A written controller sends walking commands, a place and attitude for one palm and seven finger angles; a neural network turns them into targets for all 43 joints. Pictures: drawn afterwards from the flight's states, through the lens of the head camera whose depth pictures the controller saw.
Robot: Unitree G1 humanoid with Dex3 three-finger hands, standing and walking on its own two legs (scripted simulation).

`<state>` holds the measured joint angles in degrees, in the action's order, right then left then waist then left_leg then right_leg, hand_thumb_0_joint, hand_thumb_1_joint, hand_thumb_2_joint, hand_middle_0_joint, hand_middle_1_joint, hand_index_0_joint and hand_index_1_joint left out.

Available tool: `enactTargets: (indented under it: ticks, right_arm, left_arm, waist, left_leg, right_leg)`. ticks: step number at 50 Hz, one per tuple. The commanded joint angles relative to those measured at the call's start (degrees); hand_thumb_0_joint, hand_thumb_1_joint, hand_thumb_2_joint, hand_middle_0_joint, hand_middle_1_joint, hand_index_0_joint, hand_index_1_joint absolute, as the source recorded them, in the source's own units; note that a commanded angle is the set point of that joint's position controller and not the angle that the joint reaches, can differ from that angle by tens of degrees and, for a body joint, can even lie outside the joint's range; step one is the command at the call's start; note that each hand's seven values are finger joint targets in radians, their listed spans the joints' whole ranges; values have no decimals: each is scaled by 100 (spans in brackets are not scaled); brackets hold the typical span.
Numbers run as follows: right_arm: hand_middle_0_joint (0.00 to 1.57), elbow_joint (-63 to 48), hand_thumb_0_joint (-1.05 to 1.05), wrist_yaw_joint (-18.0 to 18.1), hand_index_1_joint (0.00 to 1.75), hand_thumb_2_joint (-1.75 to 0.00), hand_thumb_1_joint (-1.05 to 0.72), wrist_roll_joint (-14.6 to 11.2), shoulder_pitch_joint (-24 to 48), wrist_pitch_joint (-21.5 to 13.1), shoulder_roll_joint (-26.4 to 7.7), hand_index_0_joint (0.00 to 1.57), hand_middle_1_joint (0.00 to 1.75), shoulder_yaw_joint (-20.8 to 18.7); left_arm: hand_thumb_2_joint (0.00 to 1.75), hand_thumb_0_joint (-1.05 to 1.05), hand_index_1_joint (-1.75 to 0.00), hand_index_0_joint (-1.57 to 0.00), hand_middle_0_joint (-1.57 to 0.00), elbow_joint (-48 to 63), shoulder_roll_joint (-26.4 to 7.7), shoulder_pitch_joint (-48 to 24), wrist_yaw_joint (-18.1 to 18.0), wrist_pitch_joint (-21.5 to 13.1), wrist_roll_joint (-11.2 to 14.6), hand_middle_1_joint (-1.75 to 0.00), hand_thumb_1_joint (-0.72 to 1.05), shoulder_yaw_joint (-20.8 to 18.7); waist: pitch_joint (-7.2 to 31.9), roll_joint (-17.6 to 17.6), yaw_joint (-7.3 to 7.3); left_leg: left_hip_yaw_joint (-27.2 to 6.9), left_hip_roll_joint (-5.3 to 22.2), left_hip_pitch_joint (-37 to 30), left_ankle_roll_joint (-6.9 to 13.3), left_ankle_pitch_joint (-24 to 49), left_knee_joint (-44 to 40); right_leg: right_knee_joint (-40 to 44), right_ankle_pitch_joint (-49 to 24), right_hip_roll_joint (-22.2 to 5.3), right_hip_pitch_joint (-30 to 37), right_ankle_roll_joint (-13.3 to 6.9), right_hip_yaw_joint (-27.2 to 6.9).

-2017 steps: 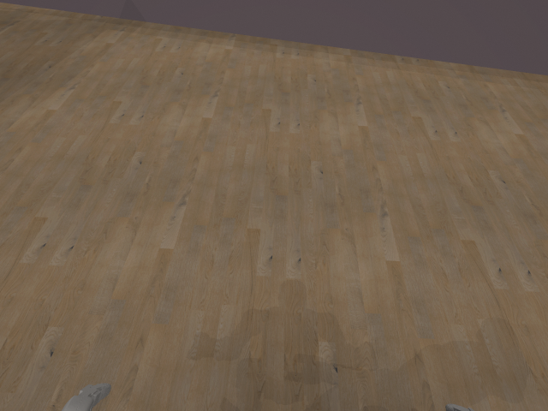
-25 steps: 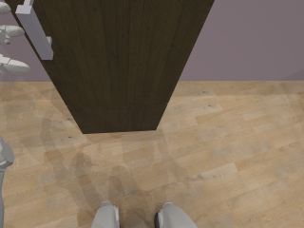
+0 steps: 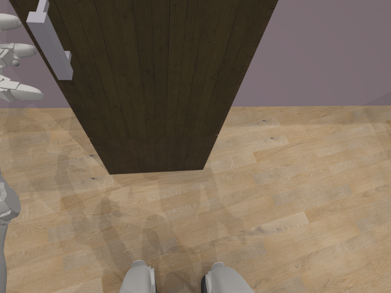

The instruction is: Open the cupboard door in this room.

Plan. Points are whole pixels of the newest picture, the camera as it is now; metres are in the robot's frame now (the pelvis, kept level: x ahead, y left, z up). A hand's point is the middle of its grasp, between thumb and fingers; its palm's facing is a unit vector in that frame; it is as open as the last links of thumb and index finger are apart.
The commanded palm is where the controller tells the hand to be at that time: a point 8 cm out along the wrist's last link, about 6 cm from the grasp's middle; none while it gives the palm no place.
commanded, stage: slide the fingers in behind the handle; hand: left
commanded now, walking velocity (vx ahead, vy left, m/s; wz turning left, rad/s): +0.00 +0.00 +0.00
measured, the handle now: (55, 41) +0.56 +0.21 +0.12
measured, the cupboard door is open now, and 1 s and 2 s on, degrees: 0 0 0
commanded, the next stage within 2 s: close the thumb around the handle in 1.60 s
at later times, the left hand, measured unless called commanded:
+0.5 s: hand (41, 60) +0.51 +0.23 +0.12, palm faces +0.02 -1.00 +0.02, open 14.0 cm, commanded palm +0.50 +0.27 +0.12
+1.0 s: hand (57, 61) +0.52 +0.21 +0.12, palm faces +0.03 -1.00 -0.03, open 13.8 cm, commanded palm +0.50 +0.23 +0.12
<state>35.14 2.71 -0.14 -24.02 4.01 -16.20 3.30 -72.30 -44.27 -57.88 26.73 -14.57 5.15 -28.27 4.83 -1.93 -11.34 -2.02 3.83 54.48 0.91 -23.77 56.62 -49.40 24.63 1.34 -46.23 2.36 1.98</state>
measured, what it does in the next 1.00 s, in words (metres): stands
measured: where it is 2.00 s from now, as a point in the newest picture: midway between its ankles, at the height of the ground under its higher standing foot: outside the picture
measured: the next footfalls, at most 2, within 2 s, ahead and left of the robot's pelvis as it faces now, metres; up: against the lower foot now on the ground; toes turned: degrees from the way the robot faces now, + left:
none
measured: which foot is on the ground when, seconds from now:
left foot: down 0.00-1.00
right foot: down 0.00-1.00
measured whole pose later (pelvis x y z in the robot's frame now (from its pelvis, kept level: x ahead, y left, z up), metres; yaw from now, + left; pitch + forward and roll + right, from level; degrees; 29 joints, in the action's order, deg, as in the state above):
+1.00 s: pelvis +0.00 -0.02 +0.00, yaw +1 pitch +20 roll -4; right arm 38.3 1.3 0.4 -24.4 1.8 -15.4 1.5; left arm -69.9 -34.9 -58.6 16.5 -16.2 5.3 -21.3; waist 5.1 -2.5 -10.2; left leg -3.2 3.5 53.3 -0.6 -22.7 55.6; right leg -50.5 25.2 1.3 -45.7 0.9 3.1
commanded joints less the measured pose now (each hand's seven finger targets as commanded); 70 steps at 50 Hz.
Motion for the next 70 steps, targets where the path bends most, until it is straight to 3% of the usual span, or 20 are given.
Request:
enactTargets:
  ticks: [1, 3, 6, 10, 13, 17, 19, 24, 28, 31, 35, 40, 45, 50, 55, 59, 63, 65, 68, 70]
  right_arm:
    - [20, -153, 0, 86, 30, -90, -90, 16, -1068, -63, -1151, 20, 30, -440]
    - [20, -171, 0, 67, 30, -90, -90, 25, -1082, -60, -1147, 20, 30, -439]
    - [20, -146, 0, 70, 30, -90, -90, -5, -1038, -42, -1148, 20, 30, -445]
    - [20, -157, 0, 60, 30, -90, -90, 15, -1055, -54, -1134, 20, 30, -463]
    - [20, -175, 0, 12, 30, -90, -90, 30, -1054, -79, -1083, 20, 30, -483]
    - [20, -112, 0, 19, 30, -90, -90, -12, -979, -80, -1097, 20, 30, -480]
    - [20, -88, 0, 44, 30, -90, -90, -2, -996, -100, -1119, 20, 30, -473]
    - [20, -117, 0, 25, 30, -90, -90, 10, -980, -130, -1065, 20, 30, -468]
    - [20, -87, 0, 18, 30, -90, -90, 2, -1002, -164, -1042, 20, 30, -469]
    - [20, -52, 0, 36, 30, -90, -90, -4, -1018, -171, -1065, 20, 30, -494]
    - [20, 28, 0, 11, 30, -90, -90, 18, -1044, -204, -1029, 20, 30, -512]
    - [20, 71, 0, 8, 30, -90, -90, 20, -1038, -233, -1034, 20, 30, -511]
    - [20, 114, 0, -28, 30, -90, -90, 48, -1084, -270, -1004, 20, 30, -528]
    - [20, 140, 0, -75, 30, -90, -90, 63, -1060, -311, -968, 20, 30, -566]
    - [20, 144, 0, -73, 30, -90, -90, 52, -1037, -344, -975, 20, 30, -537]
    - [20, 144, 0, -114, 30, -90, -90, 82, -1037, -392, -916, 20, 30, -548]
    - [20, 156, 0, -136, 30, -90, -90, 92, -1058, -381, -923, 20, 30, -551]
    - [20, 169, 0, -116, 30, -90, -90, 72, -1056, -381, -963, 20, 30, -571]
    - [20, 141, 0, -110, 30, -90, -90, 62, -1027, -389, -944, 20, 30, -556]
    - [20, 173, 0, -96, 30, -90, -90, 54, -1028, -378, -967, 20, 30, -556]
  left_arm:
    - [30, 0, -120, -30, -30, 1589, -1652, -2616, -48, -521, 192, -120, -50, -178]
    - [30, 0, -120, -30, -30, 1533, -1611, -2380, -30, -499, 217, -120, -50, -218]
    - [30, 0, -120, -30, -30, 1363, -1432, -2428, -54, -323, 182, -120, -50, -21]
    - [30, 0, -120, -30, -30, 1612, -1371, -2440, -155, -305, 188, -120, -50, -28]
    - [30, 0, -120, -30, -30, 1768, -1013, -2270, -233, -380, 269, -120, -50, 75]
    - [30, 0, -120, -30, -30, 1386, -832, -2383, -313, -348, 259, -120, -50, 252]
    - [30, 0, -120, -30, -30, 1389, -1152, -2552, -372, -380, 213, -120, -50, 37]
    - [30, 0, -120, -30, -30, 1397, -1071, -2449, -505, -471, 121, -120, -50, 85]
    - [30, 0, -120, -30, -30, 1395, -812, -2701, -544, -498, 96, -120, -50, 321]
    - [30, 0, -120, -30, -30, 1432, -900, -2676, -502, -476, 134, -120, -50, 238]
    - [30, 0, -120, -30, -30, 1531, -392, -2786, -511, -480, 196, -120, -50, 540]
    - [30, 0, -120, -30, -30, 1368, -458, -2889, -753, -443, 166, -120, -50, 431]
    - [30, 0, -120, -30, -30, 1462, -298, -2965, -919, -510, 0, -120, -50, 613]
    - [30, 0, -120, -30, -30, 1674, 341, -3008, -896, -529, 114, -120, -50, 980]
    - [30, 0, -120, -30, -30, 1418, 64, -2993, -1063, -465, 153, -120, -50, 653]
    - [30, 0, -120, -30, -30, 1718, 285, -3201, -1245, -629, -21, -120, -50, 887]
    - [30, 0, -120, -30, -30, 1656, 393, -3089, -1245, -654, 0, -120, -50, 934]
    - [30, 0, -120, -30, -30, 1629, 179, -3118, -1217, -633, 29, -120, -50, 762]
    - [30, 0, -120, -30, -30, 1636, 260, -3027, -1128, -624, 86, -120, -50, 805]
    - [30, 0, -120, -30, -30, 1542, 22, -2983, -1111, -612, 78, -120, -50, 635]
  waist:
    - [2957, -1384, -26]
    - [3004, -1369, 41]
    - [2644, -1164, -26]
    - [2822, -1224, 11]
    - [2862, -1186, 24]
    - [2318, -832, -123]
    - [2419, -845, -82]
    - [2576, -999, -21]
    - [2532, -867, -140]
    - [2737, -905, -106]
    - [2744, -1024, -158]
    - [2439, -851, -183]
    - [2581, -991, -193]
    - [2751, -1060, -235]
    - [2535, -702, -200]
    - [2643, -1011, -222]
    - [2647, -939, -228]
    - [2746, -733, -215]
    - [2749, -798, -180]
    - [2715, -809, -146]
  left_leg:
    - [-280, -89, -3545, -15, 2750, -488]
    - [-245, -108, -3511, 0, 2837, -462]
    - [-227, -105, -3237, 23, 2490, -523]
    - [-244, -96, -3421, 6, 2739, -541]
    - [-212, -122, -3508, 21, 2910, -527]
    - [-172, -135, -3040, 58, 2222, -608]
    - [-162, -150, -2954, 74, 2207, -592]
    - [-139, -157, -2983, 55, 2220, -569]
    - [-133, -168, -2904, 85, 2069, -546]
    - [-110, -165, -2943, 80, 2095, -542]
    - [-189, -152, -3259, 53, 2223, -543]
    - [-174, -158, -2952, 75, 1910, -595]
    - [-198, -162, -3070, 55, 2030, -569]
    - [-233, -159, -3419, 31, 2180, -577]
    - [-185, -193, -2984, 68, 1864, -620]
    - [-201, -196, -3200, 42, 2068, -583]
    - [-219, -190, -3247, 40, 2149, -571]
    - [-215, -183, -3187, 49, 2057, -597]
    - [-162, -218, -3134, 63, 2093, -586]
    - [-178, -199, -3113, 48, 2086, -589]
  right_leg:
    - [439, -1783, 332, -46, -306, 192]
    - [422, -1882, 340, 52, -318, 183]
    - [489, -1735, 326, 11, -284, 198]
    - [471, -1895, 328, 108, -300, 211]
    - [478, -2042, 345, 177, -312, 202]
    - [568, -1729, 327, 112, -269, 171]
    - [539, -1782, 304, 236, -273, 127]
    - [484, -1767, 281, 244, -275, 107]
    - [503, -1703, 291, 224, -267, 85]
    - [516, -1792, 273, 343, -256, 55]
    - [519, -1713, 298, 94, -278, 129]
    - [564, -1510, 273, 60, -267, 103]
    - [523, -1564, 266, 21, -279, 98]
    - [526, -1598, 294, -60, -305, 156]
    - [555, -1519, 276, 145, -285, 121]
    - [487, -1613, 267, 0, -294, 122]
    - [470, -1646, 284, 7, -317, 140]
    - [499, -1654, 281, 153, -292, 117]
    - [499, -1766, 276, 257, -303, 101]
    - [501, -1748, 271, 246, -300, 104]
